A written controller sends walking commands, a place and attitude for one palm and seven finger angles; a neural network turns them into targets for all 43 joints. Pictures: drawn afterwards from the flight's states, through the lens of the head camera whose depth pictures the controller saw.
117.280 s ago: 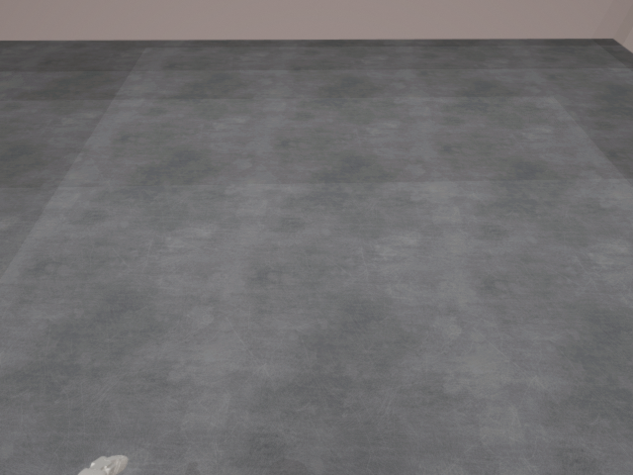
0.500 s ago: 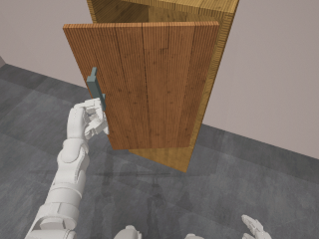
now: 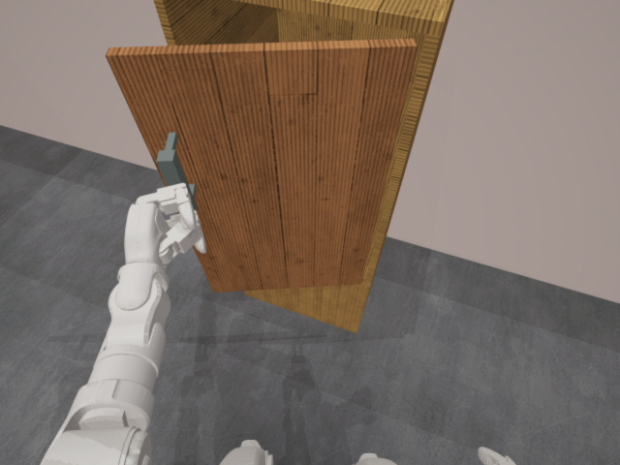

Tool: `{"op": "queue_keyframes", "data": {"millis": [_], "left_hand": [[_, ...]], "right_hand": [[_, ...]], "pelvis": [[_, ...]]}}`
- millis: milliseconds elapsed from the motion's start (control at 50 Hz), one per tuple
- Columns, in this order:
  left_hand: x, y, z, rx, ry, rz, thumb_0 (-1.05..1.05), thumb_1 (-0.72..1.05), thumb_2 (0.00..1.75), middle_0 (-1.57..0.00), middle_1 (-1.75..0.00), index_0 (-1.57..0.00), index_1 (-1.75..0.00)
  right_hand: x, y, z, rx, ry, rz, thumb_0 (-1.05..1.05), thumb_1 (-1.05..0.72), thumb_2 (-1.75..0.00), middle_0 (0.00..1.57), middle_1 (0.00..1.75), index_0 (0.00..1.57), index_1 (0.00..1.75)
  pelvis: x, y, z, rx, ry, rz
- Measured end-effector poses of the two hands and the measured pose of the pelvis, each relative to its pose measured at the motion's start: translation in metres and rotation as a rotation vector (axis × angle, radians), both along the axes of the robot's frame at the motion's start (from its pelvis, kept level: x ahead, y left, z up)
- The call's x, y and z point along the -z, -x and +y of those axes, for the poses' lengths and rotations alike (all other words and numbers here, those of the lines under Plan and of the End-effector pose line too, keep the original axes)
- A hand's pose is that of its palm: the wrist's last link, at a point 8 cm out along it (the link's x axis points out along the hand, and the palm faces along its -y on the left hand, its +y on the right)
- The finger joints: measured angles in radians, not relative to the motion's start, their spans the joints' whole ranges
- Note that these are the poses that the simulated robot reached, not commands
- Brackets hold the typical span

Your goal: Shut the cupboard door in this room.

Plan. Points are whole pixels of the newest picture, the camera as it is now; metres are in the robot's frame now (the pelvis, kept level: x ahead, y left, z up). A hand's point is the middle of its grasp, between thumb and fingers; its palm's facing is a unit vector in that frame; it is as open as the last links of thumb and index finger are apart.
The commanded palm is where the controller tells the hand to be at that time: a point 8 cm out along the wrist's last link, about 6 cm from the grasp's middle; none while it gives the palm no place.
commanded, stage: push the door shut along its arc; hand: left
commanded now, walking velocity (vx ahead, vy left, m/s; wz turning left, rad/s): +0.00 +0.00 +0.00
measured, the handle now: (180, 176) +0.50 +0.19 +0.07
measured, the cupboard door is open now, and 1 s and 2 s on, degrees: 24 11 0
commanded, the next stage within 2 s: none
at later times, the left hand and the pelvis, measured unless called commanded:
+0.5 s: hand (206, 201) +0.44 +0.14 +0.08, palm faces -0.03 -1.00 -0.03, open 3.1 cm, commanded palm +0.43 +0.20 +0.08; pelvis -0.01 +0.00 -0.01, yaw +0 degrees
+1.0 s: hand (222, 172) +0.50 +0.13 +0.08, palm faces -0.17 -0.99 -0.02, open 3.1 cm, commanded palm +0.50 +0.17 +0.08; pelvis -0.02 +0.01 -0.03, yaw +0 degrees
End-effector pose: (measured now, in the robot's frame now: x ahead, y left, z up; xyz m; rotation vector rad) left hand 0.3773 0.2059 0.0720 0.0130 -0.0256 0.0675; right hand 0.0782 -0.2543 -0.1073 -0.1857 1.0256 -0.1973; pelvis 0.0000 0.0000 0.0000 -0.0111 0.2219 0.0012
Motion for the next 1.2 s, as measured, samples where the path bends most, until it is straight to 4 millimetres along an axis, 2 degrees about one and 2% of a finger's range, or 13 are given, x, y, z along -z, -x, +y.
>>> {"op": "queue_keyframes", "data": {"millis": [180,300,400,620,740,920,1200], "left_hand": [[-0.002,-0.006,-0.005,0.016,0.0,0.011,0.02,0.9,0.9,-1.3,-1.5,-1.3,-1.5],[-0.006,-0.02,-0.008,0.052,-0.015,0.007,0.02,0.9,0.9,-1.31,-1.5,-1.31,-1.5],[-0.01,-0.033,-0.011,0.077,-0.009,0.007,0.02,0.9,0.9,-1.31,-1.5,-1.31,-1.5],[-0.011,-0.058,-0.005,0.123,-0.021,0.026,0.02,0.9,0.9,-1.32,-1.5,-1.3,-1.5],[-0.009,-0.07,-0.008,0.161,-0.016,0.034,0.02,0.9,0.9,-1.31,-1.5,-1.3,-1.5],[-0.008,-0.097,-0.012,0.205,-0.018,0.048,0.02,0.9,0.9,-1.31,-1.5,-1.3,-1.5],[-0.006,-0.145,-0.035,0.292,-0.009,0.072,0.02,0.9,0.9,-1.3,-1.5,-1.3,-1.5]], "right_hand": [[-0.004,-0.014,0.007,-0.019,-0.008,-0.047,0.01,-0.9,-0.9,0.2,0.29,0.2,0.3],[-0.001,-0.009,0.008,-0.019,-0.006,-0.035,0.01,-0.9,-0.9,0.2,0.29,0.2,0.3],[0.004,0.004,0.007,-0.006,-0.006,0.003,0.01,-0.9,-0.9,0.2,0.29,0.2,0.3],[0.013,0.05,-0.002,0.039,0.018,0.123,0.01,-0.9,-0.9,0.2,0.29,0.2,0.3],[0.017,0.07,-0.005,0.061,0.033,0.17,0.01,-0.9,-0.9,0.2,0.29,0.2,0.3],[0.019,0.09,-0.005,0.085,0.054,0.203,0.01,-0.9,-0.9,0.2,0.29,0.2,0.3],[0.022,0.119,0.007,0.135,0.05,0.285,0.01,-0.9,-0.9,0.21,0.29,0.2,0.3]], "pelvis": [[0.0,0.002,0.002,0.0,0.0,0.0],[0.002,0.005,0.003,-0.005,0.004,0.004],[0.004,0.006,0.003,-0.003,0.004,0.015],[0.012,0.013,0.004,-0.007,0.011,0.051],[0.016,0.016,0.005,-0.007,0.017,0.073],[0.025,0.02,0.007,-0.006,0.029,0.116],[0.035,0.016,0.013,0.011,0.041,0.185]]}}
